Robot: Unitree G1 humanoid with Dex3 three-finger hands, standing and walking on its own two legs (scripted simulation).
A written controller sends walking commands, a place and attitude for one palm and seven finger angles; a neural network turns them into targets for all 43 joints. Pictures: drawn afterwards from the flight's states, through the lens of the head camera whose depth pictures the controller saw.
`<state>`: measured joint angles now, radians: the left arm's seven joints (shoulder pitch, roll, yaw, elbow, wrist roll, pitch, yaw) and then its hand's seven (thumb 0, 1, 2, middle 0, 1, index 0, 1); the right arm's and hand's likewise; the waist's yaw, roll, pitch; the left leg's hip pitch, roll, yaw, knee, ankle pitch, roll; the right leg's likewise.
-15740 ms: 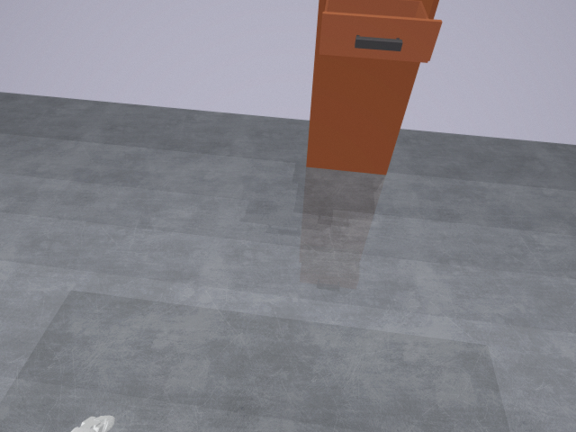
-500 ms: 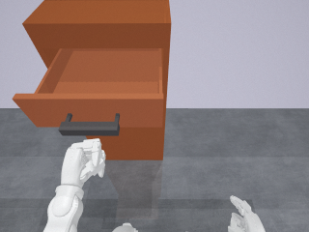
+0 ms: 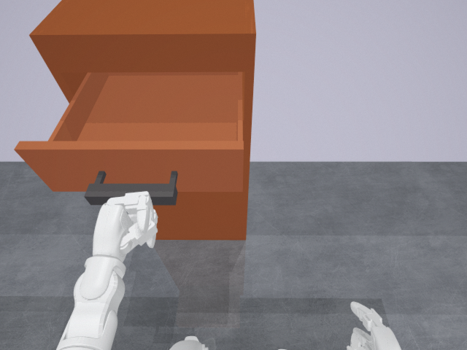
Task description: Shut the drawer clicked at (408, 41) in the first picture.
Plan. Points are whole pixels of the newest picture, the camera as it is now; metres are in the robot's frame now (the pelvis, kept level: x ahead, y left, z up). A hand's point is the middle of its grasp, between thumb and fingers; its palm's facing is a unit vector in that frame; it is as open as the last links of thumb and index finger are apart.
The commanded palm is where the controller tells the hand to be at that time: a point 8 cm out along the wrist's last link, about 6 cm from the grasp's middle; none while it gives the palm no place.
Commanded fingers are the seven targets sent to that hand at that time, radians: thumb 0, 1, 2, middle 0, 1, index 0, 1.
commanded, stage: push the drawer shut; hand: left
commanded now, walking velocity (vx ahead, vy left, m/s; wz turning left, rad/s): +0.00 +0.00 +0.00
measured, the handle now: (135, 184) +0.39 +0.19 +0.06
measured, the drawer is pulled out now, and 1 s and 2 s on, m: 0.22 0.10 0.00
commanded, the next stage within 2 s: none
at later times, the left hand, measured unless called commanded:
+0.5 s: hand (156, 200) +0.36 +0.15 +0.06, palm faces -0.02 -1.00 -0.05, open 2.8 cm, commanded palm +0.36 +0.21 +0.06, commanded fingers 0.00 0.90 0.90 -1.40 -1.60 -1.40 -1.60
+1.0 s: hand (163, 165) +0.43 +0.15 +0.06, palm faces +0.00 -1.00 -0.04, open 2.9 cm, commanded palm +0.42 +0.20 +0.06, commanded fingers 0.00 0.90 0.90 -1.40 -1.60 -1.40 -1.60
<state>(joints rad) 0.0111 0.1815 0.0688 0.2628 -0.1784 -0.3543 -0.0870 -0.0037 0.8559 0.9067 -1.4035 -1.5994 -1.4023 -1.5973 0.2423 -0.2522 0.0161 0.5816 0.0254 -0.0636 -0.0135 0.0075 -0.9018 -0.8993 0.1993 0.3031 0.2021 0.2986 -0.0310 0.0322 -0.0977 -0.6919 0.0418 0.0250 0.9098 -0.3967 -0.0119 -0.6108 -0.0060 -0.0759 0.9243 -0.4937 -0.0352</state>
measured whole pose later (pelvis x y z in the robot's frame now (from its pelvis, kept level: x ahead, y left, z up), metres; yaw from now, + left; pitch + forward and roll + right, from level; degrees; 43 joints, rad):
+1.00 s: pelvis -0.03 +0.02 -0.01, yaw -1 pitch +15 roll -2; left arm -0.70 0.27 0.22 1.00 -0.10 -0.45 -0.05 -0.04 0.77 0.92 -1.40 -1.60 -1.40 -1.60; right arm 0.35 -0.26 0.02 0.67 0.00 -0.01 0.01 0.00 -0.90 -0.90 0.20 0.30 0.20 0.30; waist -0.11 0.03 -0.10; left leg -0.88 0.05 0.04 0.99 -0.38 0.02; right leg -0.80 0.00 -0.06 0.98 -0.46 -0.01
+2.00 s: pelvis -0.03 +0.02 -0.03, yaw -2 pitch +23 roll -4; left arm -1.11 0.54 0.38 1.33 0.01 -0.39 -0.10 0.00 0.67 0.91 -1.40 -1.60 -1.40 -1.60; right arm 0.43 -0.27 0.05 0.66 -0.04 0.02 0.02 0.00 -0.90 -0.90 0.20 0.30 0.20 0.30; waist -0.24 0.05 -0.11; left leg -1.11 0.08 0.00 1.10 -0.41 0.02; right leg -0.99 0.03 -0.09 1.04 -0.46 -0.01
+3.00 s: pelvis -0.04 +0.04 -0.04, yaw -2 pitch +24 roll -5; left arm -1.13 0.49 0.33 1.26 0.01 -0.34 -0.02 -0.02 0.68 0.89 -1.40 -1.60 -1.40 -1.60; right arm 0.43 -0.27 0.05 0.65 -0.06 0.01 0.04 0.00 -0.90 -0.90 0.20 0.30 0.20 0.30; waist -0.24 0.05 -0.10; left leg -1.14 0.06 0.00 1.11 -0.40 0.04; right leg -1.02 0.01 -0.09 1.05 -0.45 0.00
